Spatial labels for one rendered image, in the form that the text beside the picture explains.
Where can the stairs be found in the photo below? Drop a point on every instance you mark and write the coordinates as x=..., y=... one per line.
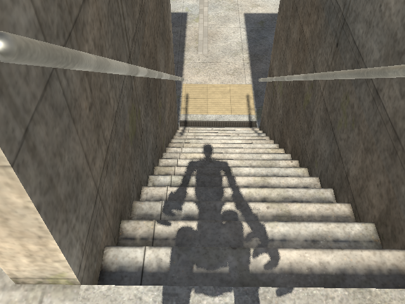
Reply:
x=227, y=207

